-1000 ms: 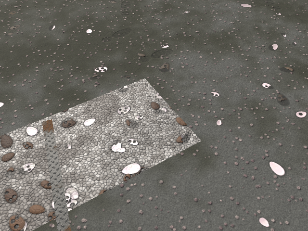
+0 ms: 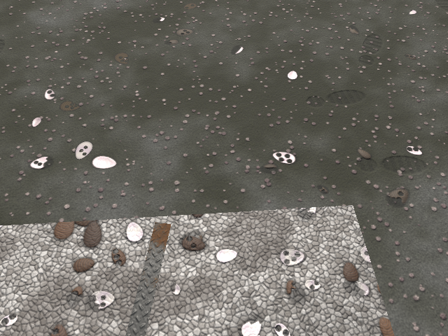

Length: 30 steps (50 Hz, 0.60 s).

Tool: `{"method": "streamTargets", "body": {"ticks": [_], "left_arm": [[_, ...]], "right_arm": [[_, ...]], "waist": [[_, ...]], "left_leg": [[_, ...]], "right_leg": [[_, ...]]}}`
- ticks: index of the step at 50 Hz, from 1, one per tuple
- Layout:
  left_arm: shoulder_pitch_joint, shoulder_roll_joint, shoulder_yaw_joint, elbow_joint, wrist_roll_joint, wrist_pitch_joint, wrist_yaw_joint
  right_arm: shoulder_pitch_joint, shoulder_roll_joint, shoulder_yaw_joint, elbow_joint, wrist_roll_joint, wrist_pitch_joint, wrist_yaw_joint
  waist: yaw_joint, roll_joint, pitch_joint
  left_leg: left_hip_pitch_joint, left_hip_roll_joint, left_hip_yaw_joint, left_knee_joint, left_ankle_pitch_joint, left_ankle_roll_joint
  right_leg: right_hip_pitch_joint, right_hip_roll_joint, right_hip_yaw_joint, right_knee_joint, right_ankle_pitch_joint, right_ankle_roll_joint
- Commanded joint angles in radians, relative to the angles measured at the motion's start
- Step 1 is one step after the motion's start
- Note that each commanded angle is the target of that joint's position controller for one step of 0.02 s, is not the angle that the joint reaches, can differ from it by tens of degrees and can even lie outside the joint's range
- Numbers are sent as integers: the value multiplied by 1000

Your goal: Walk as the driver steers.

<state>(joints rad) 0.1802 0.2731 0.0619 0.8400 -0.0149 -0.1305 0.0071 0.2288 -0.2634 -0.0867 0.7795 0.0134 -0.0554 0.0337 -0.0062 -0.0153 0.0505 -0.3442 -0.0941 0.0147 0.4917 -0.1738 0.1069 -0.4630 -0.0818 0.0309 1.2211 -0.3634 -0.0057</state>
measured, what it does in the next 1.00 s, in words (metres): walks ahead, turning right: right foot, then left foot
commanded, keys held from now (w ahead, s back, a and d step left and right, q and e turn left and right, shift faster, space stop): w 0.04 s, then no key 0.02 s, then e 0.86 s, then no key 0.08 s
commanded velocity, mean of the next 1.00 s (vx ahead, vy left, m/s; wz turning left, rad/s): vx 0.14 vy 0.00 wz -0.29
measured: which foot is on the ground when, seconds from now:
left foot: down 0.00-0.36, up 0.38-0.74, down 0.76-1.00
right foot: up 0.00-0.32, down 0.34-0.76, up 0.78-1.00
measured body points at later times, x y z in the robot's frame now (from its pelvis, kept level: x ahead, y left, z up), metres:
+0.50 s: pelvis +0.21 -0.03 -0.01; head +0.25 -0.04 +0.44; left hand +0.37 +0.23 -0.11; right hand +0.33 -0.31 -0.12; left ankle +0.16 +0.10 -0.65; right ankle +0.31 -0.12 -0.73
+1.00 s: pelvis +0.25 +0.02 +0.01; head +0.29 +0.03 +0.46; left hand +0.50 +0.23 -0.10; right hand +0.27 -0.29 -0.08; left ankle +0.30 +0.12 -0.73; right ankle +0.19 -0.12 -0.65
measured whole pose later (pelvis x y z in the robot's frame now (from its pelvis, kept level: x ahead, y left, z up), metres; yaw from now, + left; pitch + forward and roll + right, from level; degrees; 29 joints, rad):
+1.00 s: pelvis +0.25 +0.02 +0.01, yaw -23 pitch +2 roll -1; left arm 0.21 0.33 0.10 0.65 -0.02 0.06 0.02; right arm 0.19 -0.24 -0.06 0.70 -0.02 0.00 -0.05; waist -0.02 -0.04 0.01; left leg -0.27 0.04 0.03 0.45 -0.22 0.01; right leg -0.56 0.03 0.08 1.10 -0.38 0.09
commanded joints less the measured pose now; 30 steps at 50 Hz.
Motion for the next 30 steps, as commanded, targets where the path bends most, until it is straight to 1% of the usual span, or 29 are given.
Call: {"method": "streamTargets", "body": {"ticks": [1, 2, 3, 5, 6, 7, 8, 10, 11, 13, 14, 15, 16, 17, 18, 19, 20, 21, 22, 23, 24, 25, 26, 27, 28, 30], "left_arm": [[49, 100, 32, -61, 18, 8, 1], [34, 86, 28, -67, 24, 17, 3], [1, 79, 26, -81, 29, 22, 6], [-41, 58, 16, -91, 31, 24, 5], [-60, 44, 10, -91, 28, 22, 0], [-89, 33, 4, -94, 24, 19, -6], [-116, 31, 1, -98, 20, 16, -13], [-142, 39, -1, -104, 12, 16, -25], [-148, 46, 0, -107, 11, 18, -31], [-150, 67, 4, -116, 14, 17, -41], [-141, 87, 10, -123, 17, 16, -47], [-106, 111, 18, -122, 21, 14, -52], [-26, 131, 29, -104, 25, 11, -56], [63, 177, 46, -90, 30, 9, -54], [124, 242, 57, -104, 42, 14, -47], [119, 220, 45, -116, 49, 30, -40], [85, 167, 35, -140, 27, 47, -34], [20, 138, 29, -169, 17, 63, -26], [-16, 124, 22, -179, 10, 79, -21], [-34, 121, 19, -189, 8, 89, -14], [-48, 133, 23, -195, 16, 100, -12], [-54, 142, 28, -203, 24, 108, -9], [-44, 152, 34, -209, 28, 114, -3], [-31, 162, 41, -214, 27, 117, 3], [-27, 169, 46, -220, 21, 120, 9], [-27, 176, 52, -233, 11, 129, 18]], "right_arm": [[-21, -95, -16, -81, -4, -26, -13], [-1, -107, -18, -74, -4, -30, -19], [15, -122, -20, -67, -6, -31, -26], [38, -118, -15, -47, -11, -27, -40], [45, -111, -12, -41, -11, -23, -44], [62, -109, -9, -32, -11, -20, -48], [81, -110, -6, -22, -12, -18, -52], [94, -114, -2, -5, -18, -18, -58], [86, -113, 0, 1, -22, -18, -59], [58, -119, 0, 9, -27, -15, -58], [39, -129, -4, 8, -24, -10, -60], [21, -139, -8, 4, -19, -3, -66], [-3, -141, -9, -5, -11, 7, -74], [1, -141, -7, -18, -16, 11, -80], [42, -112, 4, -52, -42, 6, -80], [143, -49, 26, -53, -40, 2, -66], [141, -128, 14, -39, -24, 1, -50], [57, -140, 9, -58, -5, 14, -48], [10, -130, 8, -63, -11, 30, -54], [-16, -134, 2, -75, -22, 47, -66], [-14, -112, 6, -84, -24, 59, -69], [-5, -87, 11, -85, -25, 62, -73], [6, -71, 15, -83, -24, 60, -78], [9, -69, 16, -81, -22, 57, -82], [5, -70, 17, -81, -21, 56, -84], [-18, -77, 15, -86, -19, 55, -86]], "waist": [[38, 29, -118], [36, 31, -107], [29, 35, -84], [16, 56, -68], [4, 71, -70], [-15, 82, -74], [-34, 87, -81], [-51, 95, -85], [-51, 96, -82], [-40, 99, -82], [-28, 102, -84], [-7, 104, -97], [35, 96, -130], [69, 45, -193], [51, -122, -298], [8, -303, -413], [31, -162, -438], [33, -77, -331], [20, 22, -228], [7, 37, -181], [-16, 0, -146], [-21, -47, -135], [-19, -83, -150], [-14, -98, -176], [-9, -102, -198], [5, -112, -214]], "left_leg": [[180, 269, -335, -267, 270, 196], [156, 260, -297, -278, 320, 197], [137, 251, -261, -278, 427, 190], [129, 212, -160, -256, 613, 145], [125, 187, -113, -246, 643, 115], [131, 176, -86, -238, 643, 88], [146, 178, -76, -232, 624, 68], [183, 206, -78, -222, 575, 53], [210, 222, -81, -209, 562, 51], [277, 259, -92, -155, 596, 56], [311, 273, -97, -111, 643, 57], [340, 275, -97, -45, 715, 51], [349, 250, -79, 65, 773, 30], [296, 188, -41, 252, 691, -15], [60, 69, 2, 588, 242, -81], [-234, -65, -60, 863, -496, -142], [-276, 8, -171, 940, -447, -131], [-319, 44, -153, 948, -384, -133], [-322, 76, -133, 871, -336, -136], [-287, 101, -129, 780, -298, -136], [-226, 100, -108, 679, -272, -137], [-187, 86, -87, 590, -255, -143], [-159, 74, -76, 526, -247, -152], [-144, 68, -79, 477, -233, -160], [-129, 67, -87, 432, -208, -166], [-109, 63, -97, 358, -159, -171]], "right_leg": [[-153, -62, 35, -92, 88, 16], [-155, -58, 24, -135, 125, 29], [-167, -50, 11, -188, 169, 42], [-155, -30, -16, -340, 287, 47], [-123, -15, -31, -427, 362, 39], [-94, 0, -43, -502, 443, 29], [-72, 15, -51, -556, 517, 20], [-48, 30, -46, -618, 583, 4], [-51, 33, -38, -637, 567, -5], [-69, 43, -28, -654, 461, -32], [-78, 55, -31, -659, 389, -46], [-58, 75, -43, -679, 332, -61], [24, 102, -65, -741, 360, -80], [179, 68, -10, -775, 619, -120], [438, -115, 240, -724, 1026, -230], [671, -310, 581, -775, 1129, -428], [622, -280, 578, -816, 865, -401], [512, -230, 481, -832, 648, -350], [357, -183, 408, -878, 499, -304], [244, -153, 383, -910, 376, -275], [147, -104, 351, -937, 297, -251], [103, -65, 321, -949, 285, -240], [98, -50, 306, -947, 304, -239], [113, -48, 308, -939, 312, -241], [126, -47, 314, -932, 282, -237], [131, -45, 343, -932, 181, -221]]}}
